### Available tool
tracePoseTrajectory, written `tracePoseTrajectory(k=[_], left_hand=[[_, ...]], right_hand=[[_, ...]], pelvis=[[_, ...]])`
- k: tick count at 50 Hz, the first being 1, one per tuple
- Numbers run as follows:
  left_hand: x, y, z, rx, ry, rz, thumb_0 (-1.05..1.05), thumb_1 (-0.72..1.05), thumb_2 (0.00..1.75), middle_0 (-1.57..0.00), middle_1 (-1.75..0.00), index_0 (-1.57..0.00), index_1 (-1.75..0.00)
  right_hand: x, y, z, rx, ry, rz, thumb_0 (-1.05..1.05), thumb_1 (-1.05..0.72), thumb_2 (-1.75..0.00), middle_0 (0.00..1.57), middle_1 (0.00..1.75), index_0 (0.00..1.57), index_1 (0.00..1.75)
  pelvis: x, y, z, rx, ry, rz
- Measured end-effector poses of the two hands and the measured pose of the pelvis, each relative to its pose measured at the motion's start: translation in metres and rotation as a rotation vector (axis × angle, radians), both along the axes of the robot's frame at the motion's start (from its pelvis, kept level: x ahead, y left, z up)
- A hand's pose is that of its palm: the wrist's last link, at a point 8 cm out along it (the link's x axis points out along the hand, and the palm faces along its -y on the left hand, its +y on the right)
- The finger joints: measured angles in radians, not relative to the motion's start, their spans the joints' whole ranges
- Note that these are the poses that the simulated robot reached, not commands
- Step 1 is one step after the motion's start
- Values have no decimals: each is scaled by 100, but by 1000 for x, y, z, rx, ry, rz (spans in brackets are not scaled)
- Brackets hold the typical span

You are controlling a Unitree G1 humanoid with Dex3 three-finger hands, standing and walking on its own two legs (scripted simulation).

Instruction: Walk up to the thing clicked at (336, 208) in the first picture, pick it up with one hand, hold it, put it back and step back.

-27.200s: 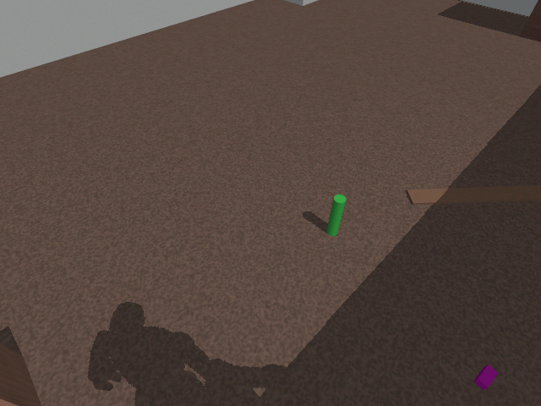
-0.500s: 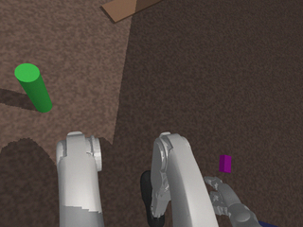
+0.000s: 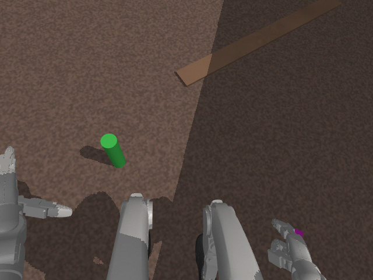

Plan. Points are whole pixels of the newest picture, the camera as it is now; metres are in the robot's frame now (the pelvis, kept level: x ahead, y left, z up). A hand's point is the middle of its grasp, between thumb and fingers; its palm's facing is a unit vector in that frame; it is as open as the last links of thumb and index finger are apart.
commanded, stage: home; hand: left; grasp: from the side
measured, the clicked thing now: (114, 152) +0.48 +0.26 -0.41
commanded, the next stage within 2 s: none
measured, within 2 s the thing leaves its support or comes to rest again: neither
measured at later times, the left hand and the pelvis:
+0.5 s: hand (27, 213) +0.24 +0.23 +0.10, palm faces +0.20 -0.92 -0.33, open 17.4 cm; pelvis +0.06 +0.02 +0.17, yaw +4 degrees
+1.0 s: hand (30, 231) +0.22 +0.20 +0.13, palm faces +0.19 -0.94 -0.29, open 17.6 cm; pelvis +0.07 +0.01 +0.19, yaw +5 degrees
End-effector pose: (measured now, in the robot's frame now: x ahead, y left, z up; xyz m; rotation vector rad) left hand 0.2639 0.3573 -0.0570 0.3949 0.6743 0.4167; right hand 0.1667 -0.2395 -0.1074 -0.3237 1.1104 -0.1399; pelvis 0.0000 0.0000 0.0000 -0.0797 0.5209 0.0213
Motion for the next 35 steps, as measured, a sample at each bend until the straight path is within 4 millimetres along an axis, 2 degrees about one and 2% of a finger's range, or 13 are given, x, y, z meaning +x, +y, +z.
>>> tracePoseTrajectory(k=[4,8,12,17,22,27,31,35], left_hand=[[-14,-8,41,-14,21,39,-2,-49,9,-7,-6,-6,-7],[-26,-20,74,-44,61,63,-1,-50,8,-6,-6,-6,-7],[-36,-36,99,-90,96,68,-1,-51,7,-6,-6,-6,-6],[-43,-58,132,-143,103,52,-1,-53,7,-6,-5,-5,-6],[-49,-77,169,-173,83,17,-1,-52,7,-6,-5,-5,-6],[-55,-93,201,-193,45,-29,-1,-52,7,-6,-5,-5,-6],[-62,-102,217,-210,23,-46,-1,-52,7,-6,-5,-5,-6],[-68,-105,221,-220,19,-45,-1,-53,6,-6,-5,-5,-6]], right_hand=[[23,0,51,-18,-109,10,1,-90,-90,20,30,21,30],[38,1,97,-24,-195,12,1,-90,-90,20,30,21,30],[43,4,135,-28,-247,9,1,-90,-90,20,30,21,30],[43,10,173,-28,-283,-6,1,-90,-90,20,30,21,30],[42,19,200,-15,-321,-30,1,-90,-90,20,30,21,30],[47,29,216,9,-371,-44,1,-89,-90,20,30,21,30],[56,36,223,28,-408,-38,1,-89,-90,20,30,21,30],[66,40,229,38,-441,-13,2,-89,-90,20,30,21,30]], pelvis=[[11,-1,39,4,-46,18],[22,1,75,10,-98,34],[32,4,106,16,-153,46],[44,8,139,26,-225,57],[55,13,164,34,-286,60],[64,17,177,40,-329,59],[68,18,183,45,-353,59],[69,17,185,49,-367,61]])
